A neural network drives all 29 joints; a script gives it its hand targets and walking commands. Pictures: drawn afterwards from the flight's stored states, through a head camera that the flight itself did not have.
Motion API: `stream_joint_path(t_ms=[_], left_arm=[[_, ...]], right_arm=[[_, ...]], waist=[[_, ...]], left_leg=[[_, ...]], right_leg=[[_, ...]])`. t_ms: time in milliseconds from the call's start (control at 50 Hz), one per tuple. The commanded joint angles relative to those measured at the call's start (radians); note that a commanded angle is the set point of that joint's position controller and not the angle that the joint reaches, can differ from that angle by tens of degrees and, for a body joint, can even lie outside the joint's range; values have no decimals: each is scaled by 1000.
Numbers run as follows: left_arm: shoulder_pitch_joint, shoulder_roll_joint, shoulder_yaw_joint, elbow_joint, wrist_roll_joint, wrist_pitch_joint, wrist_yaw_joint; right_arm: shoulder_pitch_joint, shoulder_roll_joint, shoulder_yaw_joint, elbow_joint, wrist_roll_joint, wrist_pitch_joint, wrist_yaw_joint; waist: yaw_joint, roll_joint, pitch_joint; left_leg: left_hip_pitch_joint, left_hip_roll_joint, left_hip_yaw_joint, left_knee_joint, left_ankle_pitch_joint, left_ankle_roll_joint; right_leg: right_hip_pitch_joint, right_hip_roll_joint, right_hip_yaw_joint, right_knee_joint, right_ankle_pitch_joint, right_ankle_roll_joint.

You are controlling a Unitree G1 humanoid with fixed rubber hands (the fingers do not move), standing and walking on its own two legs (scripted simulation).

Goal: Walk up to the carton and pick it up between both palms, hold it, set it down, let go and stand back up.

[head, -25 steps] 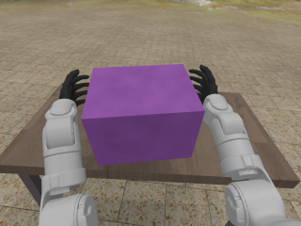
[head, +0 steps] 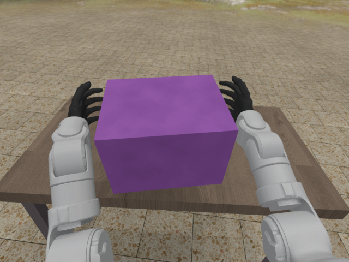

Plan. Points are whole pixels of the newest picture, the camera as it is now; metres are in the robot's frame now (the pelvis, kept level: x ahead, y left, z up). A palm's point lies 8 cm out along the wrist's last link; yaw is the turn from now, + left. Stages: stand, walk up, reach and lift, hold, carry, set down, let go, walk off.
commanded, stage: hold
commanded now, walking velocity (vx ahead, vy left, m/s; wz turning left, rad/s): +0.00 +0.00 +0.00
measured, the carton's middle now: (164, 131) +0.38 -0.01 +0.16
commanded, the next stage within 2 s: set down in 0.82 s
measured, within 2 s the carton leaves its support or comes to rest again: neither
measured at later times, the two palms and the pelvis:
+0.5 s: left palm (80, 118) +0.36 +0.17 +0.22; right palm (243, 111) +0.35 -0.18 +0.23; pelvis +0.00 +0.00 +0.00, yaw +0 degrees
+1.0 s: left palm (79, 112) +0.36 +0.17 +0.24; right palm (246, 107) +0.35 -0.18 +0.24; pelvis +0.00 +0.00 +0.00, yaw +0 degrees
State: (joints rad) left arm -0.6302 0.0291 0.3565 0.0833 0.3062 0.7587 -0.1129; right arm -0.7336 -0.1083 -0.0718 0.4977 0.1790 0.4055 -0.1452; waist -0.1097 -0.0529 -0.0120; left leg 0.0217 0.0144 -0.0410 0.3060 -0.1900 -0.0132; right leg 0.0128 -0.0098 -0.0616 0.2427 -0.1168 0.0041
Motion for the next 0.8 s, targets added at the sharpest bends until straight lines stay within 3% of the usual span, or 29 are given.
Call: stream_joint_path(t_ms=[0, 280, 480, 780], left_arm=[[-617, -447, -435, -98, -171, -49, -143], [-627, -439, -415, -66, -163, -49, -136], [-641, -434, -414, -53, -165, -56, -139], [-648, -445, -416, -57, -165, -59, -134]], right_arm=[[-628, 491, 324, -261, 108, -40, 139], [-640, 491, 313, -229, 98, -39, 154], [-638, 497, 308, -209, 93, -39, 146], [-653, 500, 313, -223, 104, -44, 149]], waist=[[-14, 75, -291], [6, 55, -280], [-8, 60, -280], [-2, 70, -288]], left_leg=[[-70, -73, 68, -41, 272, -33], [-79, -70, 73, -57, 221, -24], [-91, -75, 74, -57, 203, -20], [-82, -72, 71, -53, 218, -22]], right_leg=[[192, 68, -6, 19, 189, 11], [167, 68, -5, 11, 132, 8], [179, 63, 2, 10, 142, 14], [170, 66, 1, 13, 138, 9]])
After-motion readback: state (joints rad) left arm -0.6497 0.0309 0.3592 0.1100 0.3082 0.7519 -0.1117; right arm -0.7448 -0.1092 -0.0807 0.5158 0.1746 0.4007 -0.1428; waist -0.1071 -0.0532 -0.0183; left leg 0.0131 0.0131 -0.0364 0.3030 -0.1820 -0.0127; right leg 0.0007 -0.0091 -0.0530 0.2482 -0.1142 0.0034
